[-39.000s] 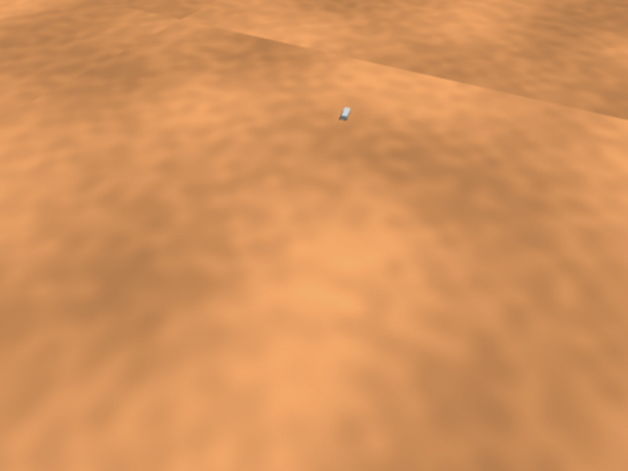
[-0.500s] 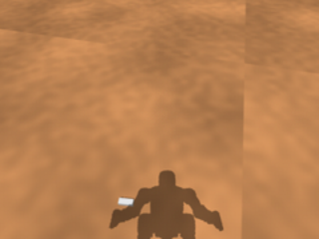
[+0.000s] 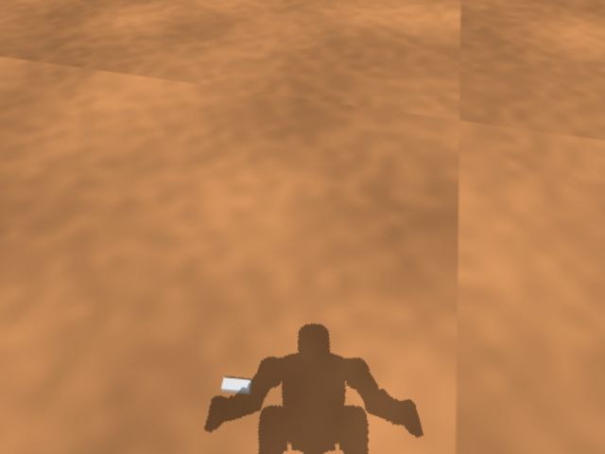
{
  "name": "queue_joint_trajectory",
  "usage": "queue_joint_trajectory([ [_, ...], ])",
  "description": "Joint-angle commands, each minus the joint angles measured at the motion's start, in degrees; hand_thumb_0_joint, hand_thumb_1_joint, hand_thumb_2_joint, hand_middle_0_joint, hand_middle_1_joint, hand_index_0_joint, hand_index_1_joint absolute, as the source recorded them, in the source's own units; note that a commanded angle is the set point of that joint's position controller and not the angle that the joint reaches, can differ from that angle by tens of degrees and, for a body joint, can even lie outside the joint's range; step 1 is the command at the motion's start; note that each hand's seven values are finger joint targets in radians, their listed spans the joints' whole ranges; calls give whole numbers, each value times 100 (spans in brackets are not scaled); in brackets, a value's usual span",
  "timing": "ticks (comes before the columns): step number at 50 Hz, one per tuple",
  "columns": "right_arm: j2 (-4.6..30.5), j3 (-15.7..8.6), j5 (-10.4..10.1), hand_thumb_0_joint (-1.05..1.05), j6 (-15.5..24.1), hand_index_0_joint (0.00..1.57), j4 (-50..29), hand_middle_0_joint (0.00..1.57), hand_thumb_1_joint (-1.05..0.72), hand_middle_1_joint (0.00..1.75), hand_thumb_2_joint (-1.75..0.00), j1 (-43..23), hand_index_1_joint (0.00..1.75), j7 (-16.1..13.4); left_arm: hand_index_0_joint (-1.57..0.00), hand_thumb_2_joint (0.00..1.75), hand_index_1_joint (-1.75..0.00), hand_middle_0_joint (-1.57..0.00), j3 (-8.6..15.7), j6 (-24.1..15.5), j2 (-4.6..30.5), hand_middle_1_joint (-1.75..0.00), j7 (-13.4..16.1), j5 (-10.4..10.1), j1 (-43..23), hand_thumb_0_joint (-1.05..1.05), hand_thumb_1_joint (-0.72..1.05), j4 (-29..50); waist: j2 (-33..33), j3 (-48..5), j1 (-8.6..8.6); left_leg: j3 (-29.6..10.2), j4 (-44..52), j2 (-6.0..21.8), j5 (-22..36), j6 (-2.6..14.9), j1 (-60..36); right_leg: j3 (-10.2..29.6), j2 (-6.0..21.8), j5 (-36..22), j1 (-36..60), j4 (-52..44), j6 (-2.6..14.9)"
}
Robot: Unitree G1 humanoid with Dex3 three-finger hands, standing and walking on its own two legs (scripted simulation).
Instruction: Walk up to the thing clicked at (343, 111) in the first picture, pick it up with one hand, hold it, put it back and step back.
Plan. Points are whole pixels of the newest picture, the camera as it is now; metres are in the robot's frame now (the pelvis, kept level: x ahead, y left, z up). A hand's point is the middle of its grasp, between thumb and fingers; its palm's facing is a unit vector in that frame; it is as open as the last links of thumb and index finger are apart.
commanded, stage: stand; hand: left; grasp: from above
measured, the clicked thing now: (236, 385) +0.45 +0.25 -0.77
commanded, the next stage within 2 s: step back in 0.32 s
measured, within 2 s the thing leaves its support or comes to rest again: neither
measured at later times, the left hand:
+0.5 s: hand out of the picture +0.07 +0.27 -0.17, palm faces -0.01 -0.93 -0.37, open 7.4 cm
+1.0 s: hand out of the picture +0.02 +0.29 -0.18, palm faces -0.13 -0.91 -0.39, open 7.4 cm
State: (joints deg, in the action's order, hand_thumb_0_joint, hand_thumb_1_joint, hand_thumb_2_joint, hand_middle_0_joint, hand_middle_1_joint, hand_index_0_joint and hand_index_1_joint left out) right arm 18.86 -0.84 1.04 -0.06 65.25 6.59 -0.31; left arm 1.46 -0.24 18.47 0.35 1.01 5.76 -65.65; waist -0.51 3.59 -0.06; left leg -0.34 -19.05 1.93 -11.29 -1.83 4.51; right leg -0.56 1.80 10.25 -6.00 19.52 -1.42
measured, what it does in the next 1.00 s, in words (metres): walks backwards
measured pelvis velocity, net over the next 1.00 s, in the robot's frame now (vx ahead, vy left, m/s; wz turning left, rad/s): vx -0.11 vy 0.04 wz -0.10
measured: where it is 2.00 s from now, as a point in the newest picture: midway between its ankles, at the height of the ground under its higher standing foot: outside the picture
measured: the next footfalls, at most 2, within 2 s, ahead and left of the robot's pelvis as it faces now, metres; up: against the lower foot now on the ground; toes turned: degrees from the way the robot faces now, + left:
right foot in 1.02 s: -0.09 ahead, -0.08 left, +0.00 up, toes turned -2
left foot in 1.40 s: -0.19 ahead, +0.16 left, +0.00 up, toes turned -3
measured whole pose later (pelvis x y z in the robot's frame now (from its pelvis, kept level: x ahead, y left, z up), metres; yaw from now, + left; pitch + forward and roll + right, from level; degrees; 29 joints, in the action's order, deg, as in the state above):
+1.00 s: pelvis -0.11 +0.04 -0.03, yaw -6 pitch -2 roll +1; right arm 20.1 -2.8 1.1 -1.7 50.4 6.8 -1.1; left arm 4.0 3.0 21.6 0.7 1.4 6.4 -51.2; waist 1.3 11.9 -0.8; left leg 5.4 -38.6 0.4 -17.1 2.6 19.3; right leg 4.5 -1.7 24.5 -16.1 41.9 0.0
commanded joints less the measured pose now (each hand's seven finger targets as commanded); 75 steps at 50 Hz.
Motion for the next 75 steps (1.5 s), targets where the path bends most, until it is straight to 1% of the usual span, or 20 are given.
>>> queue_joint_trajectory([
  [1,1156,-190,3,0,125,20,-346,20,-90,30,-90,-228,30,-64,-20,90,-30,-20,204,-100,1204,-30,57,-22,-248,0,90,359,48,-283,-5,-383,363,517,584,218,168,382,525,-527,-8,-304,213],
  [15,1191,-183,-11,0,141,20,-326,20,-90,30,-90,-213,30,-43,-20,90,-30,-20,189,-128,1258,-30,44,-38,-184,0,90,388,46,-351,9,-383,361,533,620,221,99,439,552,-681,28,-284,228],
  [19,1377,-315,-138,0,-44,20,-595,20,-90,30,-90,-162,30,-2,-20,90,-30,-20,468,-43,1674,-30,117,-147,-131,0,90,741,342,-317,-69,-152,-964,223,1495,370,519,647,702,-2253,-269,277,579],
  [25,1284,-440,-87,0,-243,20,-837,20,-90,30,-90,375,30,67,-20,90,-30,-20,560,83,1877,-30,127,29,-670,0,90,1374,1215,-740,-169,-75,-2864,-393,-1665,424,623,1373,1702,-1763,-1143,252,1507],
  [28,1402,-503,-70,0,-190,20,-907,20,-90,30,-90,693,30,81,-20,90,-30,-20,468,167,1663,-30,134,12,-1037,0,90,1658,781,-676,-419,-422,-1550,90,260,546,596,716,983,-1130,-1305,1352,849],
  [30,2088,-638,34,0,-84,20,-1046,20,-90,30,-90,371,30,26,-20,90,-30,-20,397,267,1193,-30,184,-54,-723,0,90,1691,-1195,-368,-242,-2446,98,1516,2687,887,407,511,-822,2156,-2222,3151,331],
  [32,2011,-625,106,0,-30,20,-1207,20,-90,30,-90,269,30,-48,-20,90,-30,-20,398,329,1213,-30,226,-45,-164,0,90,1636,-699,-599,-54,-2005,-472,1572,3962,1052,1,1033,-760,2519,-2419,4036,353],
  [37,1612,-556,87,0,-3,20,-1584,20,-90,30,-90,-182,30,-188,-20,90,-30,-20,439,323,1378,-30,207,-64,59,0,90,1632,-890,-697,105,-1150,-837,1076,3429,1193,-246,1123,-740,1715,-2499,4767,261],
  [46,1725,-635,13,0,-43,20,-1771,20,-90,30,-90,324,30,-206,-20,90,-30,-20,541,196,1333,-30,114,13,38,0,90,1958,-670,-705,-209,-1259,-1096,1369,2685,1540,-381,559,-298,1740,-1812,2635,85],
  [51,1621,-545,-89,0,-114,20,-1894,20,-90,30,-90,-74,30,-133,-20,90,-30,-20,602,101,1362,-30,86,89,782,0,90,1700,-352,-870,137,-836,-1609,874,1048,880,1051,531,-88,-309,-37,608,438],
  [52,1441,-494,-129,0,-121,20,-1942,20,-90,30,-90,-71,30,-111,-20,90,-30,-20,705,79,1730,-30,80,134,717,0,90,1771,598,-802,110,-501,-2286,252,-3,508,1913,1739,709,-826,149,473,823],
  [53,1303,-485,-139,0,-157,20,-1983,20,-90,30,-90,-273,30,-149,-20,90,-30,-20,766,108,2183,-30,63,68,363,0,90,1954,1730,-389,271,-26,-3543,-757,-1959,243,1978,3033,1827,-1035,-911,-97,1857],
  [54,1449,-563,-91,0,-194,20,-1902,20,-90,30,-90,-155,30,-189,-20,90,-30,-20,782,85,2239,-30,70,135,61,0,90,2156,1607,-70,232,-623,-4628,-667,-2654,178,1667,3451,2171,-1175,-1712,-210,2132],
  [58,1337,-435,-156,0,-169,20,-1584,20,-90,30,-90,450,30,-149,-20,90,-30,-20,648,85,1496,-30,128,52,-344,0,90,2347,789,-182,-132,-929,-5004,-1016,-1744,130,2183,1393,911,-1948,-855,389,1240],
  [66,1309,-377,-66,0,-31,20,-1848,20,-90,30,-90,545,30,-186,-20,90,-30,-20,651,199,1515,-30,162,82,272,0,90,2519,1239,-927,216,-327,-2048,-267,-1706,86,1898,1373,1134,-2567,667,1161,1346],
  [69,1334,-487,33,0,3,20,-1664,20,-90,30,-90,954,30,-141,-20,90,-30,-20,622,310,1623,-30,88,-2,41,0,90,2590,941,-899,-73,38,-361,-375,113,215,792,1091,835,-1615,-225,1586,943],
  [70,1566,-571,107,0,14,20,-1693,20,-90,30,-90,913,30,-136,-20,90,-30,-20,561,342,1449,-30,65,-9,126,0,90,2633,457,-851,-26,-685,-265,108,243,371,406,1040,572,-679,-984,1806,684],
  [72,2539,-745,139,0,-10,20,-1919,20,-90,30,-90,444,30,-65,-20,90,-30,-20,653,322,1453,-30,133,-15,-300,0,90,2724,-1500,-502,-302,-3115,259,2144,997,1786,1312,652,-717,2618,-1865,3923,209],
  [73,2460,-739,149,0,30,20,-1988,20,-90,30,-90,157,30,-103,-20,90,-30,-20,698,325,1587,-30,159,57,-381,0,90,2654,-1328,-183,-267,-3396,364,2329,781,2047,1924,1193,-634,2639,-1700,4844,197],
  [75,1876,-554,197,0,48,20,-2106,20,-90,30,-90,-236,30,-123,-20,90,-30,-20,689,336,1484,-30,107,-26,96,0,90,2409,-640,-148,118,-1750,-141,1426,1658,1542,1393,1323,-834,2042,-2051,5352,250],
])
